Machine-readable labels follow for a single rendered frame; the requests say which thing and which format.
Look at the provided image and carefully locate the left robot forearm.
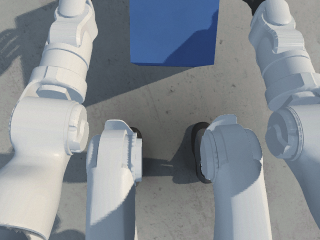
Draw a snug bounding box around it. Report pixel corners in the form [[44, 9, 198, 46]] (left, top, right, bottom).
[[8, 0, 98, 146]]

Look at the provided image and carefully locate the right robot shin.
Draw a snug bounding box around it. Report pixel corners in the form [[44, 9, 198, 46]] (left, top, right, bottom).
[[200, 114, 263, 180]]

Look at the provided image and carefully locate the right robot hand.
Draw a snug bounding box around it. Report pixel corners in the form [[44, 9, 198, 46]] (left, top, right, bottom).
[[242, 0, 265, 16]]

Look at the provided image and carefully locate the robot left thigh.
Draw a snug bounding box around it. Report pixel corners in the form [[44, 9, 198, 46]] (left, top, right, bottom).
[[85, 129, 143, 240]]

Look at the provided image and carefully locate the robot left upper arm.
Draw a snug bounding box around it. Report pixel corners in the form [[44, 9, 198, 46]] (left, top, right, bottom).
[[0, 96, 89, 240]]

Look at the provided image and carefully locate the right robot forearm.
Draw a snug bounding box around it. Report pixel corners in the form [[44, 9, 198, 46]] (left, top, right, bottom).
[[248, 0, 320, 112]]

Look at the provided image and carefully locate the carton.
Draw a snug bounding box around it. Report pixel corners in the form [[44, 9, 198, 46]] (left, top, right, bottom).
[[129, 0, 220, 67]]

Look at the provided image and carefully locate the robot right upper arm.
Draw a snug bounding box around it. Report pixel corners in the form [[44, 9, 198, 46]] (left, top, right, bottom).
[[265, 104, 320, 230]]

